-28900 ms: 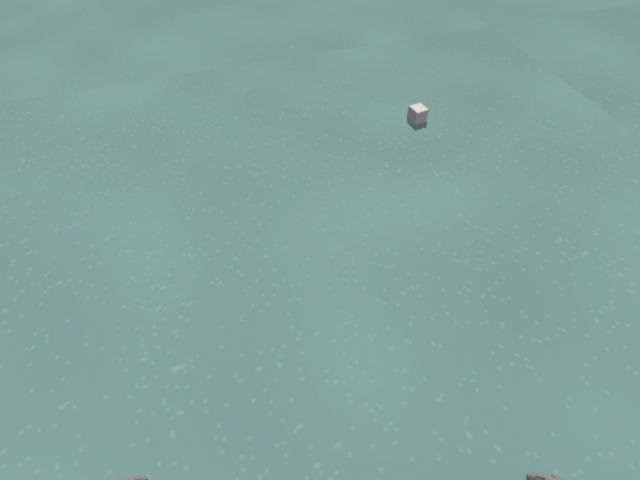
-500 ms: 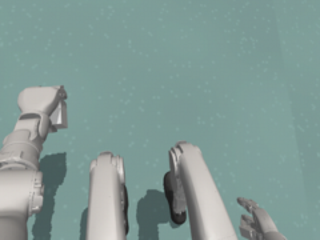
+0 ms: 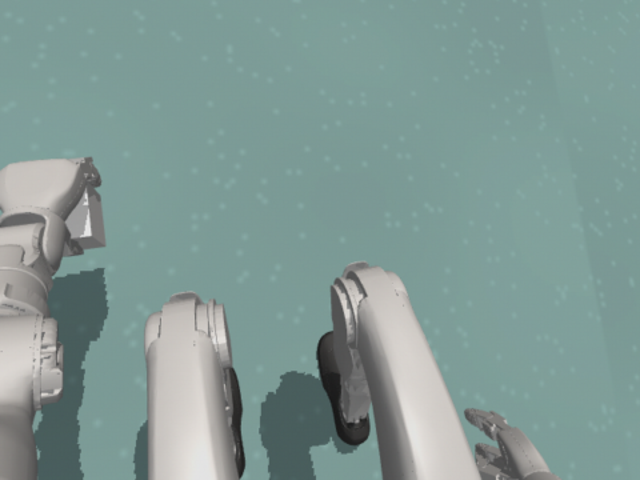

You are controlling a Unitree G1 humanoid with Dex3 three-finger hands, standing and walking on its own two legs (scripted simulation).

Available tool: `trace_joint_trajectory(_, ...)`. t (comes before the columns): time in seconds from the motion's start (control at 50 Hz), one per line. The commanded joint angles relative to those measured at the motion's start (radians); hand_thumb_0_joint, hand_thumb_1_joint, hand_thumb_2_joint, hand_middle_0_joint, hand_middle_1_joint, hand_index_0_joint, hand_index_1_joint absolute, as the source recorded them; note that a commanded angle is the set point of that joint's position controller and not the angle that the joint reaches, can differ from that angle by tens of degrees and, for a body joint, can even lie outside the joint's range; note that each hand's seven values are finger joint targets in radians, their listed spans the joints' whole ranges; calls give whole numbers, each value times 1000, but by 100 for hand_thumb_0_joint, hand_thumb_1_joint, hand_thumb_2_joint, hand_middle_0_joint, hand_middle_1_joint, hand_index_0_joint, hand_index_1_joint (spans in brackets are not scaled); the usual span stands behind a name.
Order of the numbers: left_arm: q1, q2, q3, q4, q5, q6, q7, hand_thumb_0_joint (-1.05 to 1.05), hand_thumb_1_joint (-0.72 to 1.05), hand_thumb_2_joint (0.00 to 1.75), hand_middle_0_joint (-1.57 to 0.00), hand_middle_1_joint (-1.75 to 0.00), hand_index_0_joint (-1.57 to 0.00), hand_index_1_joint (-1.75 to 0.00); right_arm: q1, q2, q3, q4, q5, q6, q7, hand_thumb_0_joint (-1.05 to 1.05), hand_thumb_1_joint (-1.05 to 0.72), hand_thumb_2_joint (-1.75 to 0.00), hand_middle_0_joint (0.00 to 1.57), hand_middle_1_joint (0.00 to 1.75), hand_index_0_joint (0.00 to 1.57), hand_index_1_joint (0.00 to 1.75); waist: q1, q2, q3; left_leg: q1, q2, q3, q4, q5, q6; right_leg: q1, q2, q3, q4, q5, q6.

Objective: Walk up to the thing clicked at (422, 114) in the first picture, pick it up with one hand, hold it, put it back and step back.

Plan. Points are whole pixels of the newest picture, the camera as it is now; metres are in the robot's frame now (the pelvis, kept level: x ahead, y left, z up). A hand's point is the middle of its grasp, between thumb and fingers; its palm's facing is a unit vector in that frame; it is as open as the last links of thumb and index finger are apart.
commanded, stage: crouch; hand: left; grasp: from above
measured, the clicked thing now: (66, 217) +0.45 +0.29 -0.20
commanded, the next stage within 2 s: lower in 0.18 s
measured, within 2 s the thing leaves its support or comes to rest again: rests again in 1.32 s
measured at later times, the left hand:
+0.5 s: hand (74, 223) +0.45 +0.28 -0.21, palm faces -0.50 -0.05 -0.87, open 10.8 cm
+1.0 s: hand (89, 229) +0.45 +0.28 -0.27, palm faces -0.49 -0.08 -0.87, open 10.8 cm
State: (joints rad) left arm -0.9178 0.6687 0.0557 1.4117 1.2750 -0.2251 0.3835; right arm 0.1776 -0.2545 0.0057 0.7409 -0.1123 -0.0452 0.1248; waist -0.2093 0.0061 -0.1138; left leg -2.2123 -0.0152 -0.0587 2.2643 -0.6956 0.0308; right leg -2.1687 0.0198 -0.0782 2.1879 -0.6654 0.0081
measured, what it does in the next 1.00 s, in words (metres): lowers itself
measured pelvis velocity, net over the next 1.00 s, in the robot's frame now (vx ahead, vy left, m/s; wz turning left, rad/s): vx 0.00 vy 0.00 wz -0.07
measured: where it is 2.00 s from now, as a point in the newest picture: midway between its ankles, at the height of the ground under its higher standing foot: (288, 423)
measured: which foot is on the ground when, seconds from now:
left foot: down 0.00-1.00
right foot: down 0.00-1.00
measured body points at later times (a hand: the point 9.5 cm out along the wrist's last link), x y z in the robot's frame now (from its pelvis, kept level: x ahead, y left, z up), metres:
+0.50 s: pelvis +0.00 +0.00 -0.03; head +0.24 +0.06 +0.34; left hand +0.47 +0.28 -0.16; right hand +0.05 -0.28 -0.14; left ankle +0.08 +0.11 -0.34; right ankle +0.10 -0.12 -0.34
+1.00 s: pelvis +0.00 +0.00 -0.06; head +0.26 +0.07 +0.30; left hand +0.47 +0.28 -0.22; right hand +0.04 -0.27 -0.15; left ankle +0.08 +0.11 -0.34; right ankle +0.10 -0.12 -0.34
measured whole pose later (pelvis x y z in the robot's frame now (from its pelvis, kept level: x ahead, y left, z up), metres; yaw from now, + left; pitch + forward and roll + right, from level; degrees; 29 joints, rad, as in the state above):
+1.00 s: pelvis +0.00 +0.00 -0.06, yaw -4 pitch +33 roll -10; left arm -0.96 0.84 0.14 1.60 1.33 -0.28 0.50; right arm 0.14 -0.28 0.12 0.72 -0.19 -0.10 0.17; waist -0.29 -0.05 0.02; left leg -2.35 -0.01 -0.12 2.49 -0.72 0.02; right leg -2.29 0.03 -0.15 2.37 -0.66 0.01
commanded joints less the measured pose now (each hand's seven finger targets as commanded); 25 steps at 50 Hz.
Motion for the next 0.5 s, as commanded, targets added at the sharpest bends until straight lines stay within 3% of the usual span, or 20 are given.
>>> trace_joint_trajectory(0.0,-339,269,43,-114,-12,-1,43,0,66,98,-99,-86,-101,-84,192,-252,-66,-15,-4,-15,-15,0,-90,-90,20,30,20,30,-7,267,-645,541,-6,-6,-251,166,-13,260,13,-42,-187,164,-57)
trace_joint_trajectory(0.06,-371,290,48,-135,-13,-10,47,0,68,100,-102,-86,-103,-85,192,-250,-54,-12,-8,-16,-13,0,-90,-90,20,30,20,30,-7,259,-671,497,-12,16,-217,176,-3,299,23,-39,-183,183,-54)
trace_joint_trajectory(0.16,-334,315,56,-71,-9,-13,53,0,68,97,-101,-87,-103,-86,192,-246,-37,-8,-14,-17,-10,0,-91,-90,20,30,20,30,-11,216,-642,414,-15,38,-177,170,8,344,30,-36,-184,185,-46)
trace_joint_trajectory(0.18,-374,329,62,-118,-15,-19,56,0,68,95,-100,-87,-103,-85,185,-248,-36,-9,-14,-17,-10,0,-91,-90,20,30,20,30,-8,227,-664,412,-14,35,-174,169,8,343,31,-37,-178,182,-47)
trace_joint_trajectory(0.24,-335,310,48,-63,-11,-15,51,0,66,94,-100,-83,-101,-82,185,-254,-32,-9,-15,-19,-8,0,-91,-90,20,30,20,30,-16,254,-621,425,-10,22,-176,163,0,296,28,-49,-154,174,-52)
trace_joint_trajectory(0.3,-353,321,47,-89,-15,-17,50,0,61,95,-102,-78,-101,-80,176,-257,-33,-9,-12,-15,-9,0,-91,-90,20,30,20,30,-4,262,-644,442,-7,15,-175,168,-3,284,31,-57,-143,179,-55)
trace_joint_trajectory(0.36,-330,274,18,-17,-19,-18,49,0,60,97,-102,-78,-100,-80,169,-261,-25,-7,-17,-15,-9,0,-91,-90,20,30,20,30,-36,217,-571,394,-7,10,-151,148,2,252,32,-63,-139,166,-51)
trace_joint_trajectory(0.4,-362,311,29,-43,-14,-32,54,0,57,95,-101,-76,-98,-78,169,-264,-15,-5,-21,-16,-10,0,-91,-90,20,30,20,30,-35,219,-582,372,-10,13,-133,144,6,262,35,-63,-135,165,-49)
trace_joint_trajectory(0.44,-346,341,50,-52,-6,-37,63,0,57,91,-99,-75,-98,-76,169,-268,-10,-2,-24,-19,-7,0,-91,-90,20,30,20,30,-16,264,-599,408,-8,13,-131,183,-3,268,29,-64,-113,193,-50)
trace_joint_trajectory(0.48,-359,317,36,-42,3,-43,67,0,58,95,-101,-76,-99,-79,173,-270,-7,-3,-30,-23,-1,0,-91,-90,20,30,20,30,-48,270,-601,422,-5,4,-113,203,-5,253,34,-75,-95,216,-49)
